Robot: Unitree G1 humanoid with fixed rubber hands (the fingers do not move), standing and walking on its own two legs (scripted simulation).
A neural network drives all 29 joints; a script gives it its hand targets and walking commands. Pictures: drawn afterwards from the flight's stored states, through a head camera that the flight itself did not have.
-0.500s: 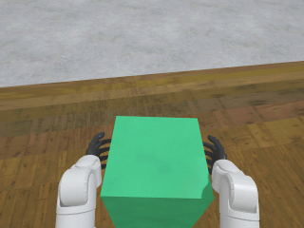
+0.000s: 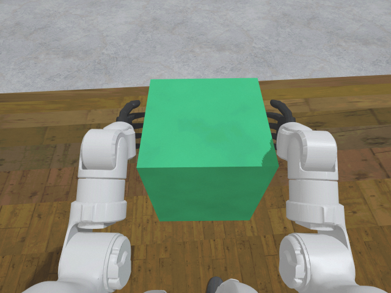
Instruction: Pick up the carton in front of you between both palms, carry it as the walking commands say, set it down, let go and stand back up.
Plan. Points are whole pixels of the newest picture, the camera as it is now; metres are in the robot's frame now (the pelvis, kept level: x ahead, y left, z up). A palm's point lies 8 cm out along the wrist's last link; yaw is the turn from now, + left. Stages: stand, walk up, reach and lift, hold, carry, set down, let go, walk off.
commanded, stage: carry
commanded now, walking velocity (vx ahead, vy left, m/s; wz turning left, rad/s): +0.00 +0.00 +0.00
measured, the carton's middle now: (204, 155) +0.38 +0.00 +0.03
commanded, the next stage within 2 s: none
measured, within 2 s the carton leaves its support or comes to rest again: neither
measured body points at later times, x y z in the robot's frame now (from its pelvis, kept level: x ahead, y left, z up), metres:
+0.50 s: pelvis +0.06 +0.03 +0.01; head +0.11 +0.04 +0.45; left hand +0.43 +0.18 +0.11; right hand +0.43 -0.12 +0.11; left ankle -0.01 +0.12 -0.72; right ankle +0.09 -0.07 -0.72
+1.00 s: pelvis +0.03 +0.03 +0.01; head +0.01 +0.03 +0.46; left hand +0.38 +0.18 +0.12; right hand +0.38 -0.12 +0.12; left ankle -0.02 +0.11 -0.72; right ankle +0.08 -0.07 -0.72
